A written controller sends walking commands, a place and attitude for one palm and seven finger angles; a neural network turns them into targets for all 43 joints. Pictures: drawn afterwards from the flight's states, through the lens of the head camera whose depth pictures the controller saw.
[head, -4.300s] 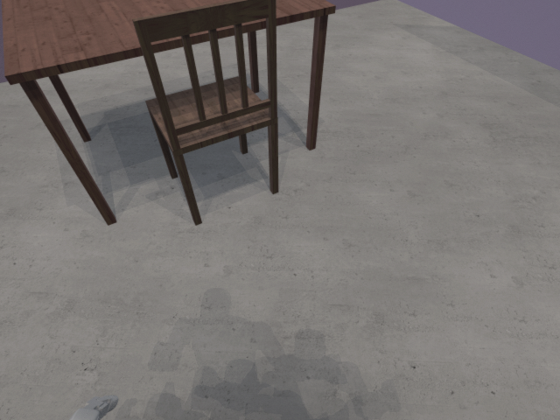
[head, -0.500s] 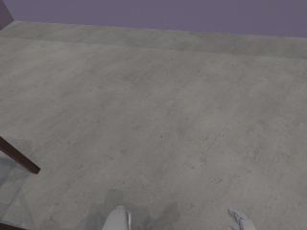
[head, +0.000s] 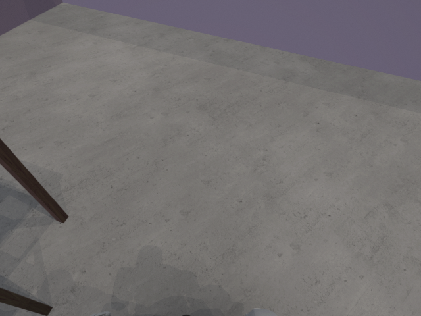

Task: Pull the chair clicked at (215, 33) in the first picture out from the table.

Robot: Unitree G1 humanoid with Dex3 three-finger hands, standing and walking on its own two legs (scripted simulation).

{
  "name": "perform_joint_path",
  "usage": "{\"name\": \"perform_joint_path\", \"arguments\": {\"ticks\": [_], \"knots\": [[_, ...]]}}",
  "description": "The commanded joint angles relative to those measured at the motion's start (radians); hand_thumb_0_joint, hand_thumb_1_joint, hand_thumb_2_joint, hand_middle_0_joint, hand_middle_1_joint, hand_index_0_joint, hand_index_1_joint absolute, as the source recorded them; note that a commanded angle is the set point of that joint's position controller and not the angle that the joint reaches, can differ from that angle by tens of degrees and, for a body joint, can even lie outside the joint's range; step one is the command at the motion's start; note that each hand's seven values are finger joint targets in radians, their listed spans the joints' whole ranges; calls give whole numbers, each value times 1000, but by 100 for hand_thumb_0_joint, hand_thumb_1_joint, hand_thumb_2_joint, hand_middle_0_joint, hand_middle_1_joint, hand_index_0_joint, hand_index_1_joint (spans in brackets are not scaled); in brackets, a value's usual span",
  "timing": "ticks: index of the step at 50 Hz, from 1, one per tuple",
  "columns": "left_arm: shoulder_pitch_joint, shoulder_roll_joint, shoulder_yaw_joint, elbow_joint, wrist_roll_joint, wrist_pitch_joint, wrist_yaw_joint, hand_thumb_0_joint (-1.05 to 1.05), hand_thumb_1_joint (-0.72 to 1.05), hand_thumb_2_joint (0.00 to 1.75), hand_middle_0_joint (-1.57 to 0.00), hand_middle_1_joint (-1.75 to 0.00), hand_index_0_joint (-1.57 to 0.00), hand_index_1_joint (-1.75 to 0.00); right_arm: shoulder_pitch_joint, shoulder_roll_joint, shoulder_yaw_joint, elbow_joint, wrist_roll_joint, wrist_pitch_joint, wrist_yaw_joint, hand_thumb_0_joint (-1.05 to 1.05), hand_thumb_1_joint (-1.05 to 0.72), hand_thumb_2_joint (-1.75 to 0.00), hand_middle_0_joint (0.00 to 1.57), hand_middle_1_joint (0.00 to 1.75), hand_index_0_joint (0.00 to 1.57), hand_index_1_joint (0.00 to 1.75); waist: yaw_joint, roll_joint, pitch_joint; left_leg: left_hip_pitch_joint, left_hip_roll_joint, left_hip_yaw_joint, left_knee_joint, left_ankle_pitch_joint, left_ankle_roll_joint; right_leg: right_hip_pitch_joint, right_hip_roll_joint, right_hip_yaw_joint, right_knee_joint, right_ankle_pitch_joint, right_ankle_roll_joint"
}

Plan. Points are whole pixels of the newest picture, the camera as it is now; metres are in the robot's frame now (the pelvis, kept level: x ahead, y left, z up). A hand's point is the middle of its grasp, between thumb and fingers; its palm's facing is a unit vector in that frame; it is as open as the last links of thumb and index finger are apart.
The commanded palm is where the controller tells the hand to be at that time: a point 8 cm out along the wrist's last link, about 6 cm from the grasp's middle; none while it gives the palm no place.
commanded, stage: turn to face it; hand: left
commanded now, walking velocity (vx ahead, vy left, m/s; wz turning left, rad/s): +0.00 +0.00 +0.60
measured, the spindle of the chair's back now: out of the picture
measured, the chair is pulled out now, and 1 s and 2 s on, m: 0.00 0.00 0.00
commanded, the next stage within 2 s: take the last steps up to it in 1.98 s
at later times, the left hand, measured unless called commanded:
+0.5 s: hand out of the picture -0.02 +0.14 -0.14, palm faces +0.35 -0.89 -0.28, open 7.3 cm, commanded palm none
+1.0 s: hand out of the picture -0.08 +0.20 -0.15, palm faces +0.62 -0.73 -0.27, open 7.4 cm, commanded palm none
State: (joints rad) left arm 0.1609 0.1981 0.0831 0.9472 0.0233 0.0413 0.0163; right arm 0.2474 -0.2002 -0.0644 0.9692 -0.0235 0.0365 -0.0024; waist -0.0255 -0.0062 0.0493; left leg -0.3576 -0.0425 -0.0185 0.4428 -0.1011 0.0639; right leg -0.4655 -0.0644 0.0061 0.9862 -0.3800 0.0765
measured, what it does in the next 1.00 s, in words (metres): steps on the spot, turning left: right foot, then left foot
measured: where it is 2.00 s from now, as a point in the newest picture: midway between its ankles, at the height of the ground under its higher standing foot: outside the picture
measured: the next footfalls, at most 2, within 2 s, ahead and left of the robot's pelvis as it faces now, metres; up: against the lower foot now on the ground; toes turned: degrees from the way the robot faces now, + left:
right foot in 0.18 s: +0.02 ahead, -0.16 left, +0.00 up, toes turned +6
left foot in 0.66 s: -0.07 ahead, +0.08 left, +0.00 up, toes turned +34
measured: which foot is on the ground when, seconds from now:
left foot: down 0.00-0.18, up 0.20-0.64, down 0.66-1.00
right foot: up 0.00-0.16, down 0.18-0.66, up 0.68-1.00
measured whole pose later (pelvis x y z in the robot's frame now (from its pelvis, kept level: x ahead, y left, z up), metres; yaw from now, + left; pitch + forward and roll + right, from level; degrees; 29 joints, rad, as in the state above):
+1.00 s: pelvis -0.03 -0.04 +0.00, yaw +38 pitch +0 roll +0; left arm 0.15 0.26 0.07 0.87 0.01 0.06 0.01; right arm 0.15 -0.23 -0.05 0.89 -0.02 0.04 0.01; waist 0.00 -0.01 0.08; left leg -0.25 -0.02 -0.06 0.49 -0.25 0.01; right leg -0.45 -0.09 -0.02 0.93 -0.41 0.12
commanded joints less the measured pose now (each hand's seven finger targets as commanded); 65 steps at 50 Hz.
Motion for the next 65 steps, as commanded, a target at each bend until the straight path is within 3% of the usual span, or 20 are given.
{"name": "perform_joint_path", "arguments": {"ticks": [1,7,8,9,10,12,15,26,31,32,34,35,41,53,54,55,56,57,60,65], "knots": [[5,71,17,-79,-6,-12,10,0,90,90,-20,-30,-20,-30,36,-184,-53,-74,-3,-16,-6,0,-90,-90,20,30,20,30,-10,156,-100,117,247,-386,-197,-200,110,-2,29,3,-84,-55,-6],[152,97,19,-66,-23,-13,15,0,90,90,-20,-30,-20,-30,-21,-194,-70,-107,-2,4,1,0,-90,-90,20,30,20,30,51,164,-135,-27,157,-388,-157,-190,30,334,83,-33,-511,23,-46],[202,139,29,-61,-17,-18,21,0,90,90,-20,-30,-20,-30,-35,-162,-68,-118,5,11,4,0,-90,-90,20,30,20,30,75,66,-134,-165,93,-318,-49,-288,-29,470,-3,35,-683,30,-79],[188,248,45,-82,5,-25,28,0,90,90,-20,-30,-20,-30,-17,-79,-57,-137,15,13,3,0,-90,-90,20,30,20,30,77,-263,-106,-362,-48,-103,279,-401,-112,518,-305,366,-849,-168,-175],[83,272,29,-119,-3,-17,32,0,90,90,-20,-30,-20,-30,-36,-124,-66,-145,-1,7,2,0,-90,-90,20,30,20,30,57,-256,-34,-359,-29,-61,510,-441,-117,290,-445,412,-856,-127,-224],[-83,183,14,-165,-11,-34,31,0,90,90,-20,-30,-20,-30,21,-127,-68,-103,-8,27,18,0,-90,-90,20,30,20,30,-33,-169,15,-237,32,-64,695,-297,-110,120,-299,198,-830,-14,-171],[-37,122,-10,-145,-13,-52,24,0,90,90,-20,-30,-20,-30,56,-109,-56,-76,0,21,29,0,-90,-90,20,30,20,30,-35,-138,30,-278,55,3,766,-208,-136,254,-209,-13,-696,398,-146],[174,199,12,-80,6,-42,20,0,90,90,-20,-30,-20,-30,-180,-93,-21,-140,7,19,31,0,-90,-90,20,30,20,30,83,-218,-38,-157,88,114,425,-331,-142,453,-295,-111,-564,715,-182],[144,228,25,-75,1,-34,13,0,90,90,-20,-30,-20,-30,-115,-123,-21,-142,9,-2,27,0,-90,-90,20,30,20,30,42,-210,-125,73,63,161,91,-205,-100,430,-296,-185,-406,703,-131],[133,221,26,-78,-8,-32,10,0,90,90,-20,-30,-20,-30,-34,-168,-34,-121,4,-11,25,0,-90,-90,20,30,20,30,-6,-121,-179,252,86,125,-43,-20,-80,336,-276,-215,-245,624,-85],[56,130,-2,-159,-12,-23,1,0,90,90,-20,-30,-20,-30,97,-357,-79,-90,17,-19,9,0,-90,-90,20,30,20,30,-75,315,-231,521,478,-345,-31,769,145,-149,-69,-140,144,-293,30],[29,159,2,-166,-5,-12,6,0,90,90,-20,-30,-20,-30,99,-333,-69,-81,18,-11,8,0,-90,-90,20,30,20,30,-65,189,-212,479,477,-233,-6,685,163,-141,-98,-76,189,-261,16],[60,146,13,-105,-10,-6,-8,0,90,90,-20,-30,-20,-30,-112,-241,-40,-141,8,-26,-6,0,-90,-90,20,30,20,30,23,168,-89,226,264,-127,-65,406,75,-61,-57,-32,153,-19,37],[66,143,6,-146,-23,-32,4,0,90,90,-20,-30,-20,-30,-115,-244,-61,-153,4,-7,2,0,-90,-90,20,30,20,30,48,174,-113,83,206,-307,44,254,57,264,40,-44,-446,106,18],[115,174,14,-138,-18,-45,7,0,90,90,-20,-30,-20,-30,-111,-213,-57,-158,12,-8,4,0,-90,-90,20,30,20,30,72,81,-141,6,151,-272,125,113,5,394,-13,-7,-606,213,12],[126,290,33,-139,2,-59,19,0,90,90,-20,-30,-20,-30,-68,-131,-43,-171,23,-9,11,0,-90,-90,20,30,20,30,70,-239,-168,-201,11,-106,362,-265,-88,561,-296,261,-708,304,-72],[128,328,33,-151,-2,-51,21,0,90,90,-20,-30,-20,-30,-83,-145,-45,-189,12,-6,9,0,-90,-90,20,30,20,30,77,-296,-161,-232,-7,-55,580,-530,-112,441,-463,370,-704,417,-182],[92,290,23,-164,-3,-46,21,0,90,90,-20,-30,-20,-30,-78,-160,-53,-184,7,2,12,0,-90,-90,20,30,20,30,57,-171,-120,-214,28,-87,718,-476,-102,339,-421,275,-695,344,-208],[-51,184,-5,-192,-10,-46,17,0,90,90,-20,-30,-20,-30,-17,-158,-58,-107,0,23,32,0,-90,-90,20,30,20,30,-15,-192,-16,-216,75,-45,835,-278,-124,244,-264,73,-708,228,-136],[60,169,-8,-154,-9,-55,19,0,90,90,-20,-30,-20,-30,-43,-137,-46,-92,4,31,37,0,-90,-90,20,30,20,30,29,-185,-38,-227,89,7,774,-230,-154,364,-258,-54,-677,385,-142]]}}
